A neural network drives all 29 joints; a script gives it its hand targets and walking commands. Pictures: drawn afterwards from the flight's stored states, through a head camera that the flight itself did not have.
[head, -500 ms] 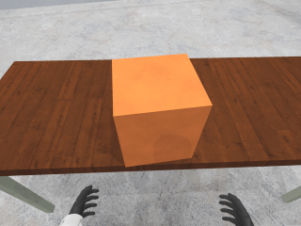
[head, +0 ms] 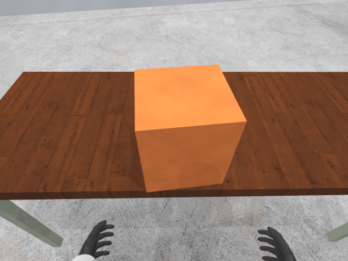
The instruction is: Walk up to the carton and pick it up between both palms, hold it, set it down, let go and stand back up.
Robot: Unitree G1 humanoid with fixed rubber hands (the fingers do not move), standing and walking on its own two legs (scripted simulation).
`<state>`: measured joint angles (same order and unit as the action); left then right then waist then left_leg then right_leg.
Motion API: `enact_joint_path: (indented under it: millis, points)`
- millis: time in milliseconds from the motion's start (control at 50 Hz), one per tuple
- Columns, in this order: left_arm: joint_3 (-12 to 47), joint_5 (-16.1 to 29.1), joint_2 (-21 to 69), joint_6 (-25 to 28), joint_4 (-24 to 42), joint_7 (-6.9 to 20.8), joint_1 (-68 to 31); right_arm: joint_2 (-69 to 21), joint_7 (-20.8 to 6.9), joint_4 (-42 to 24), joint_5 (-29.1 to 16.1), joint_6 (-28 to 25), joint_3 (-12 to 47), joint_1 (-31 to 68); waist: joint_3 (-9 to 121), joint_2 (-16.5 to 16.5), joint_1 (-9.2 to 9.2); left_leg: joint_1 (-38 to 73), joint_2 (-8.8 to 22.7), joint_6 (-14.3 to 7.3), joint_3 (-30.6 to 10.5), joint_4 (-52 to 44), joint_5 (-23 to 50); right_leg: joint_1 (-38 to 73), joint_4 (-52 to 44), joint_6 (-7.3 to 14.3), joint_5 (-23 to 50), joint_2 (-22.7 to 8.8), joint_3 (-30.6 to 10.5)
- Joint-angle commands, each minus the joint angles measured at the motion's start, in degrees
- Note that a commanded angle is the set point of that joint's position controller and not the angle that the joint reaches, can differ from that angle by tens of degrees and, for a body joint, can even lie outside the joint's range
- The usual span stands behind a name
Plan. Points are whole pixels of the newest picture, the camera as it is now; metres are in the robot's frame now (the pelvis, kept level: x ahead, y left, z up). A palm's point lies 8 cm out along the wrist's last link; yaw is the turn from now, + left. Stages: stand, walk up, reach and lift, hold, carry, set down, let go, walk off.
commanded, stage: stand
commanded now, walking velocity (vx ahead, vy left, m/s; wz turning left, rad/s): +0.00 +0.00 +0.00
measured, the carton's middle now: (181, 130) +0.40 +0.02 +0.06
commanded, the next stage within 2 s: none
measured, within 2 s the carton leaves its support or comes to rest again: neither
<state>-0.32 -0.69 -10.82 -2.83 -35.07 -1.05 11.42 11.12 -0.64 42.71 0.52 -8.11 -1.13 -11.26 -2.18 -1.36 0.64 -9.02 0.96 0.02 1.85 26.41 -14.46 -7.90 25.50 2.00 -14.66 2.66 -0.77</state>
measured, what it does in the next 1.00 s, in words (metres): shifts its weight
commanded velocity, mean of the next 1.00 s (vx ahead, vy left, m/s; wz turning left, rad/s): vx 0.00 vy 0.00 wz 0.00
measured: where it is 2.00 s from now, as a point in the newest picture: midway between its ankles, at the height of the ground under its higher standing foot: outside the picture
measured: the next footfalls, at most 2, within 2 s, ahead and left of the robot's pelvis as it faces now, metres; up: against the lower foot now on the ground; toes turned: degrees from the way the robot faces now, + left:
none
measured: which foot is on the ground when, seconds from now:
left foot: down 0.00-1.00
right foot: down 0.00-1.00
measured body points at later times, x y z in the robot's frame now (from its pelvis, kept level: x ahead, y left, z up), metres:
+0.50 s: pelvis -0.02 +0.02 +0.00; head -0.04 +0.03 +0.45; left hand +0.00 +0.26 -0.15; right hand +0.00 -0.23 -0.14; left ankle +0.00 +0.12 -0.74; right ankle -0.01 -0.10 -0.74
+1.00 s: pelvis -0.05 +0.04 +0.00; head -0.07 +0.04 +0.45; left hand -0.08 +0.28 -0.16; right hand -0.06 -0.21 -0.15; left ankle +0.00 +0.12 -0.74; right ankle -0.01 -0.10 -0.74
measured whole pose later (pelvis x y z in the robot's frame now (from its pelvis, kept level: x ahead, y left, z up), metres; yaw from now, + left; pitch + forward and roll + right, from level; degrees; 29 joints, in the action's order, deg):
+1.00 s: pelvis -0.05 +0.04 +0.00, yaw -1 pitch -3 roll +0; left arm -0.5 -1.1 -10.2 0.4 -58.7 -1.5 23.5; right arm 11.4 1.7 55.5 -0.1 0.0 -1.6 -22.2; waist -1.1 -0.4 0.2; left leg -13.1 -2.5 -3.6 4.6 26.5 -10.2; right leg -13.7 28.7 -2.0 -11.6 -1.0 -3.5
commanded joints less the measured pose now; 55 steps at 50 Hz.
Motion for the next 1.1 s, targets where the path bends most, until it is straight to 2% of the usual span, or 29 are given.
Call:
enact_joint_path:
  millis: [0,40,60,80,120,160,260,320,380,500,580,620,720,760,780,820,880,940,1020,1080]
  points:
    - [-4.0,-0.3,-8.7,5.0,2.6,0.2,3.6,8.8,1.6,-4.6,-0.3,2.9,-3.0,-2.9,8.4,2.2,-0.09,2.2,5.9,-2.7,-5.5,-0.4,15.3,-0.3,-2.8,-0.7,17.0,-8.4,-6.5]
    - [-3.8,-0.5,-8.0,5.8,1.8,0.6,2.9,8.9,1.7,-4.4,-0.2,3.5,-3.2,-3.6,5.9,1.7,-0.79,1.2,5.9,-2.0,-5.6,-0.4,13.4,-2.6,-4.1,-1.3,14.8,-7.8,-6.0]
    - [-3.9,-0.5,-8.0,6.0,1.2,0.7,2.8,9.3,1.7,-4.2,-0.1,3.5,-3.2,-3.7,4.9,1.4,-0.55,0.7,5.9,-1.8,-5.9,-0.9,13.6,-2.7,-3.7,-1.5,15.1,-7.7,-5.8]
    - [-4.0,-0.4,-8.1,6.1,0.4,0.7,3.7,8.9,1.7,-3.9,0.0,3.8,-3.3,-4.5,4.3,-0.7,-0.71,0.5,5.7,-2.0,-6.0,-1.0,11.0,-3.6,-4.6,-1.2,13.0,-7.8,-6.5]
    - [-4.0,-0.5,-7.7,6.2,-0.4,0.8,4.0,9.2,1.6,-3.7,0.2,4.1,-3.2,-4.9,-0.5,0.0,-0.63,-1.8,5.6,-2.0,-5.9,-1.9,9.4,-5.3,-5.3,-1.1,12.1,-7.8,-6.8]
    - [-4.1,-0.5,-8.5,6.2,-2.1,0.7,5.0,9.2,1.7,-2.7,0.1,4.3,-3.1,-6.0,-2.8,2.1,-0.94,-2.6,5.5,-2.0,-5.9,-2.1,10.3,-5.0,-5.2,-1.1,13.9,-7.8,-7.2]
    - [-3.7,-0.1,-8.5,6.2,-5.3,0.4,7.0,9.7,1.9,-0.3,-0.1,4.5,-2.7,-8.8,-1.7,0.1,-0.81,-2.3,5.5,-2.1,-6.4,-3.6,9.7,-3.2,-5.1,-1.4,12.0,-7.4,-6.4]
    - [-3.4,0.0,-8.5,5.9,-7.5,0.2,9.1,10.0,2.0,1.1,-0.1,4.7,-2.6,-10.7,-2.1,0.6,-0.68,-3.2,5.3,-1.9,-6.7,-4.9,5.6,-3.0,-5.5,-1.5,7.9,-7.3,-6.6]
    - [-3.0,0.0,-8.6,5.8,-9.3,0.0,9.6,9.6,2.2,2.4,-0.1,5.0,-2.0,-11.1,-2.7,1.6,-0.47,-2.7,5.1,-1.7,-6.4,-5.1,6.1,-3.5,-5.6,-1.5,7.5,-7.3,-6.6]
    - [-2.3,-0.1,-8.8,5.1,-13.8,-0.3,11.7,9.7,2.3,5.3,-0.5,5.6,-1.9,-12.7,-4.1,2.3,-0.1,-6.4,5.3,-2.0,-8.1,-8.7,-4.3,-3.4,-5.6,-2.0,1.0,-6.7,-6.3]
    - [-1.7,-0.2,-7.9,4.8,-16.1,-0.4,12.7,9.7,2.4,6.6,-0.6,5.9,-1.9,-13.2,-6.9,3.0,-0.26,-9.6,5.6,-2.0,-8.8,-10.8,-9.8,-4.3,-5.1,-2.4,-0.9,-6.3,-6.2]
    - [-1.6,-0.2,-7.7,4.7,-17.0,-0.4,12.7,9.5,2.5,7.3,-0.7,6.1,-1.7,-13.9,-7.9,1.5,-0.39,-10.2,5.5,-2.0,-9.1,-11.4,-10.4,-5.1,-4.9,-2.6,-1.5,-6.3,-6.2]
    - [-1.6,-0.5,-7.2,4.5,-18.7,-0.5,14.2,10.3,2.6,8.1,-0.7,6.4,-2.1,-13.2,-6.9,2.4,-0.14,-12.0,6.2,-2.2,-10.5,-13.8,-17.2,-4.9,-3.7,-2.7,-3.7,-5.7,-5.0]
    - [-1.3,-0.4,-6.3,4.6,-19.4,-0.6,14.8,10.0,2.7,8.0,-0.8,6.4,-2.2,-13.1,-7.0,3.1,-0.04,-11.1,6.0,-2.2,-10.0,-13.4,-16.0,-5.6,-3.8,-2.8,-3.4,-5.9,-5.3]
    - [-1.5,-0.3,-6.9,4.6,-19.4,-0.7,14.7,9.6,2.7,8.2,-0.8,6.5,-2.3,-13.4,-7.1,1.3,-0.44,-11.4,5.8,-2.1,-10.1,-13.1,-16.3,-6.1,-4.0,-2.8,-4.0,-5.9,-5.7]
    - [-1.5,-0.2,-6.8,4.5,-19.6,-0.7,15.2,9.8,2.6,8.5,-0.7,6.7,-2.5,-13.9,-7.5,0.5,-0.34,-11.4,5.3,-2.1,-9.7,-12.3,-17.2,-8.2,-4.9,-2.6,-7.2,-6.0,-6.5]
    - [-1.5,-0.3,-6.3,4.3,-20.5,-0.8,14.9,8.8,2.7,9.3,-0.5,7.0,-2.4,-14.4,-7.4,2.3,-0.97,-11.5,5.7,-1.7,-10.2,-12.9,-17.6,-8.5,-3.6,-2.6,-6.2,-5.5,-5.7]
    - [-1.5,-0.5,-5.8,4.2,-20.8,-0.9,15.8,9.4,2.8,9.7,-0.6,7.0,-2.7,-13.9,-7.5,0.9,-0.41,-13.5,6.4,-1.4,-11.3,-14.3,-20.7,-8.2,-2.3,-3.0,-6.3,-5.0,-5.0]
    - [-1.9,-0.5,-6.3,4.2,-21.7,-1.0,17.6,9.3,2.9,9.7,-0.6,7.3,-2.8,-13.2,-5.6,2.4,0.06,-12.0,6.1,-1.8,-10.6,-14.1,-21.1,-8.4,-2.0,-2.7,-7.3,-4.9,-5.6]
    - [-1.8,-0.6,-5.8,4.2,-22.1,-1.2,17.6,8.7,3.0,10.0,-0.7,7.5,-2.9,-14.3,-6.5,1.2,-1.04,-11.0,6.1,-1.6,-10.1,-13.1,-18.4,-10.3,-2.8,-2.6,-6.8,-5.6,-6.4]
